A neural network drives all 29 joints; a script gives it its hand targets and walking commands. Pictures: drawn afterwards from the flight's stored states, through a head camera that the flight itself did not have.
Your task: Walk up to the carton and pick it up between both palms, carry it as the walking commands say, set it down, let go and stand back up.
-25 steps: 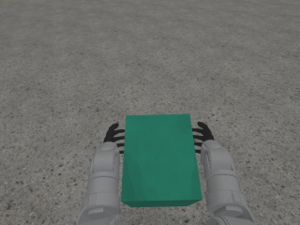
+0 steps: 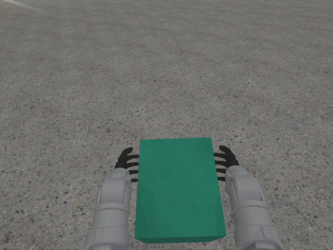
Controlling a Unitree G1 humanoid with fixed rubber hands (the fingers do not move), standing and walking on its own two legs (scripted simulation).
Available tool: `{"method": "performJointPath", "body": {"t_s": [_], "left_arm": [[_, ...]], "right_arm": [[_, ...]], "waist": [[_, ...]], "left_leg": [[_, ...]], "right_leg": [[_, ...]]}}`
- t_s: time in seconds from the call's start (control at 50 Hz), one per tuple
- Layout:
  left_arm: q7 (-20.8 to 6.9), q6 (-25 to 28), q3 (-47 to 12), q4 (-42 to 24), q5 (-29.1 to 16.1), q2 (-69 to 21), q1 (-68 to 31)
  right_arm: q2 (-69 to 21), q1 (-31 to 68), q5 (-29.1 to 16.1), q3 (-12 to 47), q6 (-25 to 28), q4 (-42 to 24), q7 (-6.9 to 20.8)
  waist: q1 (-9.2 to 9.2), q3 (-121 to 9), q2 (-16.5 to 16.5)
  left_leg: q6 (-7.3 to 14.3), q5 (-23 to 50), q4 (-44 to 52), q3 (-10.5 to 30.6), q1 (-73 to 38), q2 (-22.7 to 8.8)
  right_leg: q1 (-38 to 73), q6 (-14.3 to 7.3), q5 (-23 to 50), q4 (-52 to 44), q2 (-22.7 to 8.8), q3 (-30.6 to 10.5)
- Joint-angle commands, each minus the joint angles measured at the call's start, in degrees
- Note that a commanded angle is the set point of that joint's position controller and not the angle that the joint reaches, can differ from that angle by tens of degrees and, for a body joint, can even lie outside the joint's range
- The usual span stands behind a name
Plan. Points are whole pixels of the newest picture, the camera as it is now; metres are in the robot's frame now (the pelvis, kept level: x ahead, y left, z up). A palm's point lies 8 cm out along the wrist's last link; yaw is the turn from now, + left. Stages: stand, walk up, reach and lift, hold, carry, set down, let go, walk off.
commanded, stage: reach and lift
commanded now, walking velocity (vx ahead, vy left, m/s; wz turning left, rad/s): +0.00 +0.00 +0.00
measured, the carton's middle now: (176, 193) +0.29 +0.00 -0.05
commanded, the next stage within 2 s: hold in 0.08 s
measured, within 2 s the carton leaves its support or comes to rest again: neither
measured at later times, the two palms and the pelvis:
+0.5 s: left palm (120, 178) +0.28 +0.14 +0.05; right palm (232, 176) +0.28 -0.14 +0.05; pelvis -0.01 +0.00 +0.00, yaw +0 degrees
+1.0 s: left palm (151, 167) +0.30 +0.06 +0.06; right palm (257, 177) +0.28 -0.20 +0.05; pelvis -0.02 -0.04 -0.03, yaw -9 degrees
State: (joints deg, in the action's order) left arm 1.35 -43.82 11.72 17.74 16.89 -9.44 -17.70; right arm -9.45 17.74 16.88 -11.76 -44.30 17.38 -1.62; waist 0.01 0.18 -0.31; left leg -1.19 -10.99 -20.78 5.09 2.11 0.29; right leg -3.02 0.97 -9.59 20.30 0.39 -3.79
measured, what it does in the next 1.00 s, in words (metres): stands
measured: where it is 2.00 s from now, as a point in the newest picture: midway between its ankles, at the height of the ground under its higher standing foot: outside the picture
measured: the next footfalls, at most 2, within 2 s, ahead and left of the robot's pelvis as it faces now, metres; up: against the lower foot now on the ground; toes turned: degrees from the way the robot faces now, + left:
left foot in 1.24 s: +0.03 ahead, +0.04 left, +0.00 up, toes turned -9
right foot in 1.54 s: -0.07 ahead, -0.29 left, +0.00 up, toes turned -33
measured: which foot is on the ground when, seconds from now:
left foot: down 0.00-1.00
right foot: down 0.00-1.00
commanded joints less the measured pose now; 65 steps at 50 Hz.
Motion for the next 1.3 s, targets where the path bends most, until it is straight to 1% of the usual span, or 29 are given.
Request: {"method": "performJointPath", "body": {"t_s": [0.0, 0.18, 0.42, 0.72, 0.74, 0.76, 0.78, 0.8, 0.82, 0.84, 0.86, 0.88, 0.9, 0.92, 0.94, 0.96, 0.98, 1.0, 1.02, 1.04, 1.06, 1.1, 1.12, 1.18, 1.2, 1.22, 1.24, 1.26, 1.28], "left_arm": [[-15.15, 2.60, -29.47, -3.89, -16.57, -58.68, -28.05], [-15.19, 2.23, -29.84, -4.41, -16.83, -58.92, -27.73], [-15.51, 2.33, -28.82, -2.86, -16.51, -59.14, -30.13], [-15.45, 2.24, -28.52, -2.99, -16.31, -58.71, -29.25], [-15.38, 2.34, -30.56, -1.81, -17.66, -56.46, -32.17], [-15.04, 2.41, -30.88, -3.10, -18.59, -56.71, -31.76], [-14.67, 1.94, -31.76, -3.83, -19.00, -56.73, -32.25], [-14.40, 1.37, -33.30, -4.66, -20.01, -56.93, -32.67], [-14.14, 0.81, -35.65, -7.06, -21.68, -57.69, -33.87], [-13.89, 0.12, -38.60, -11.36, -23.93, -58.63, -35.99], [-13.55, -0.75, -40.98, -15.07, -25.56, -59.41, -36.74], [-13.07, -1.85, -43.09, -17.91, -27.21, -59.96, -36.14], [-12.43, -3.18, -44.75, -20.06, -28.74, -60.74, -35.10], [-11.65, -4.71, -45.96, -22.18, -30.20, -61.81, -33.09], [-10.76, -6.43, -46.90, -24.55, -31.47, -63.07, -30.35], [-9.93, -8.19, -46.66, -25.04, -31.73, -62.94, -27.66], [-9.10, -9.92, -45.72, -24.92, -31.49, -61.51, -25.61], [-8.27, -11.32, -44.28, -24.02, -30.39, -59.83, -24.25], [-7.49, -12.50, -44.91, -26.04, -30.55, -60.28, -22.73], [-6.35, -13.55, -43.73, -28.45, -30.11, -60.24, -20.11], [-5.06, -14.46, -42.26, -30.60, -29.45, -60.04, -18.11], [-2.69, -15.91, -40.54, -36.39, -28.80, -59.55, -15.40], [-1.79, -16.45, -40.49, -39.11, -28.53, -59.26, -14.63], [0.07, -18.55, -40.59, -43.50, -28.27, -56.83, -11.67], [0.54, -19.32, -40.73, -44.24, -28.38, -56.10, -11.00], [0.95, -20.08, -41.02, -44.74, -28.69, -55.69, -10.42], [1.31, -20.80, -41.32, -44.87, -28.87, -55.48, -9.69], [1.35, -21.39, -42.38, -46.71, -29.43, -54.57, -10.73], [1.57, -21.87, -42.89, -47.70, -29.79, -54.07, -13.33]], "right_arm": [[-59.13, 28.19, -16.86, 29.50, 2.65, -4.08, 15.21], [-58.86, 27.99, -17.30, 29.82, 2.22, -4.78, 15.41], [-59.23, 30.18, -17.14, 28.92, 2.34, -3.14, 15.61], [-59.08, 29.29, -16.85, 29.08, 2.37, -3.56, 15.42], [-56.88, 31.03, -16.59, 29.39, 2.86, -2.96, 15.21], [-56.98, 30.94, -17.27, 29.99, 2.88, -4.14, 15.03], [-56.72, 31.11, -17.48, 30.53, 2.82, -4.67, 14.61], [-56.40, 30.25, -17.60, 31.03, 2.61, -5.25, 14.06], [-56.62, 29.73, -18.16, 32.55, 2.19, -7.65, 13.34], [-57.66, 29.42, -19.27, 34.66, 1.73, -11.43, 12.31], [-58.29, 29.16, -20.39, 36.50, 1.02, -15.04, 11.21], [-58.61, 28.37, -21.49, 38.22, -0.11, -18.37, 10.10], [-58.93, 27.69, -22.55, 39.65, -1.50, -21.08, 9.11], [-59.13, 27.21, -23.88, 40.75, -3.01, -23.92, 8.06], [-59.07, 27.23, -25.40, 41.79, -4.72, -27.32, 6.99], [-58.27, 26.64, -26.20, 42.01, -6.52, -28.95, 6.03], [-57.07, 25.23, -26.29, 41.53, -8.31, -29.29, 5.27], [-56.19, 24.80, -26.49, 41.46, -9.81, -30.38, 4.97], [-57.06, 25.11, -28.13, 42.54, -11.39, -31.58, 4.77], [-57.96, 23.98, -29.98, 43.18, -12.75, -33.38, 4.48], [-58.66, 23.94, -31.75, 44.47, -13.93, -36.01, 4.00], [-60.29, 21.74, -34.56, 46.25, -15.92, -41.03, 3.20], [-60.67, 20.70, -35.13, 46.57, -16.68, -43.03, 2.79], [-59.36, 15.96, -35.14, 45.69, -19.03, -45.48, 1.44], [-58.85, 14.13, -34.87, 45.14, -19.74, -45.73, 1.04], [-58.11, 12.69, -34.54, 44.34, -20.30, -45.98, 0.77], [-56.67, 12.16, -34.22, 43.60, -20.78, -46.43, 0.57], [-55.29, 10.75, -33.60, 42.05, -20.84, -45.92, 0.22], [-55.10, 11.05, -33.96, 41.38, -21.15, -47.17, 0.01]], "waist": [[-0.09, -13.88, 0.09], [-0.26, -12.52, -0.05], [-0.04, -11.86, -0.04], [0.19, -12.79, 0.10], [-0.36, -10.53, 2.34], [-0.51, -12.97, 1.23], [-0.64, -14.16, -1.16], [-0.73, -15.98, -4.58], [-0.59, -17.28, -8.48], [-0.45, -18.41, -11.07], [-0.53, -19.16, -10.96], [-0.73, -20.09, -9.77], [-0.89, -21.27, -10.07], [-0.54, -22.67, -10.91], [0.03, -24.02, -11.02], [0.31, -25.69, -8.95], [0.48, -27.25, -1.12], [0.88, -27.35, 17.04], [0.45, -28.07, 18.32], [0.51, -29.04, 13.28], [0.61, -28.76, 9.50], [0.62, -29.88, 7.65], [0.72, -30.00, 7.26], [0.64, -29.81, 7.84], [-0.02, -29.79, 7.11], [-0.84, -30.11, 4.05], [-0.97, -28.97, -5.33], [-0.84, -27.08, -21.13], [-0.10, -25.45, -13.73]], "left_leg": [[0.84, 7.71, 3.22, -0.76, 0.55, 4.98], [1.07, 4.77, 3.37, -0.46, 1.74, 4.80], [1.25, 1.10, 3.20, -0.62, 2.98, 4.62], [1.20, 3.59, 2.92, -0.83, 2.21, 4.58], [1.19, -6.71, -3.12, 0.47, 11.26, -6.46], [1.87, -8.08, -3.35, 3.32, 9.62, -8.82], [3.12, -7.95, -2.72, 5.96, 10.15, -11.58], [4.91, -6.07, -1.76, 9.29, 8.86, -14.96], [7.61, -0.50, -2.02, 13.09, 8.02, -19.20], [10.63, 8.61, -3.46, 15.23, 6.92, -23.13], [12.34, 17.49, -5.18, 14.45, 6.37, -25.13], [12.11, 23.25, -7.62, 11.52, 6.18, -24.55], [10.81, 27.80, -10.20, 7.82, 6.67, -23.22], [8.97, 30.72, -13.16, 4.00, 7.76, -21.62], [6.66, 30.43, -16.27, 0.13, 9.67, -19.53], [3.96, 25.33, -20.43, -2.91, 12.65, -16.89], [0.50, 12.88, -26.86, -6.45, 19.72, -13.58], [-3.67, -15.47, -36.44, -12.99, 34.14, -5.70], [-3.02, -27.46, -40.02, -9.23, 37.25, -3.39], [-2.52, -26.41, -39.77, -7.35, 36.41, -4.20], [-2.69, -23.32, -38.29, -7.73, 35.77, -4.33], [-2.76, -16.61, -34.11, -8.41, 32.69, -4.37], [-2.77, -15.88, -31.51, -9.10, 30.99, -3.64], [-2.13, -14.62, -22.35, -10.23, 24.24, -2.57], [-1.59, -11.62, -16.39, -10.82, 18.19, -3.12], [-0.55, -6.57, -8.38, -8.33, 8.08, -7.04], [2.62, 0.83, -0.12, 3.09, -0.91, -18.72], [11.62, 23.15, -2.00, 19.00, -3.37, -35.62], [13.61, 34.94, -4.24, 15.58, -2.71, -35.65]], "right_leg": [[5.36, -0.29, 8.17, -2.04, 4.76, 0.45], [4.88, -0.49, 5.15, -2.06, 4.76, 0.58], [4.02, -0.68, 1.25, -1.92, 4.55, 0.61], [4.67, -0.47, 3.84, -1.83, 4.47, 0.55], [-10.28, -1.96, -5.25, 3.13, -6.94, -1.67], [-13.52, -2.54, -5.89, 5.49, -5.74, -3.11], [-16.99, -2.31, -4.33, 10.47, -4.42, -1.79], [-20.05, -1.82, -2.39, 16.29, -2.68, 0.14], [-23.82, -1.45, -6.14, 23.40, -1.22, 1.28], [-27.38, -1.29, -13.69, 28.69, -0.72, 2.05], [-29.21, -1.23, -16.40, 30.59, -1.83, 2.41], [-29.25, -1.34, -15.86, 29.68, -2.36, 2.62], [-27.88, -1.35, -13.82, 26.86, -1.95, 3.64], [-24.98, -1.35, -10.66, 22.48, -1.00, 5.00], [-20.88, -1.51, -7.03, 16.98, 0.30, 5.91], [-15.81, -1.99, -4.37, 12.35, 0.71, 3.94], [-8.71, -3.16, 8.69, 7.37, -4.41, -3.58], [-1.74, -8.29, 30.47, 6.42, -18.05, -21.06], [0.73, -11.50, 39.15, 7.46, -17.98, -22.63], [1.57, -11.62, 39.33, 8.93, -15.75, -18.98], [0.89, -11.00, 38.11, 9.50, -14.09, -15.99], [0.04, -10.28, 36.17, 11.19, -11.22, -11.86], [-0.98, -10.12, 33.89, 10.74, -10.37, -10.90], [-5.45, -9.82, 27.14, 8.91, -9.19, -11.41], [-9.50, -8.52, 24.77, 9.21, -7.84, -9.77], [-17.36, -6.67, 18.75, 12.59, -5.73, -6.99], [-27.56, -4.19, 1.35, 20.98, -1.61, -2.59], [-41.68, -0.83, -20.97, 35.92, 3.55, 5.80], [-41.63, -0.32, -21.15, 44.19, -1.64, 2.93]]}}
